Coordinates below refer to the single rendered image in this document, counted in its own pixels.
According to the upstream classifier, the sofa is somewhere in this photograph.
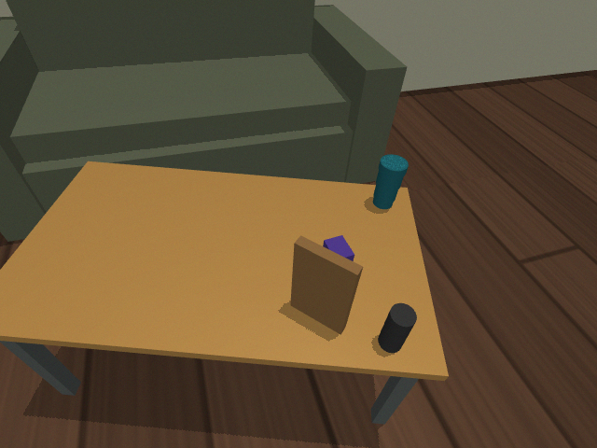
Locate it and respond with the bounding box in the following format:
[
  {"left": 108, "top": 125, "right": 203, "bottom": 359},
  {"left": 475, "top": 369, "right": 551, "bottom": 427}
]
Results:
[{"left": 0, "top": 0, "right": 407, "bottom": 242}]

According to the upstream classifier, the coffee table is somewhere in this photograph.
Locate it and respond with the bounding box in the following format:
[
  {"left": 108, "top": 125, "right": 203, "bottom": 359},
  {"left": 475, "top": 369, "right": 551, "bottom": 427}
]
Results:
[{"left": 0, "top": 161, "right": 449, "bottom": 425}]

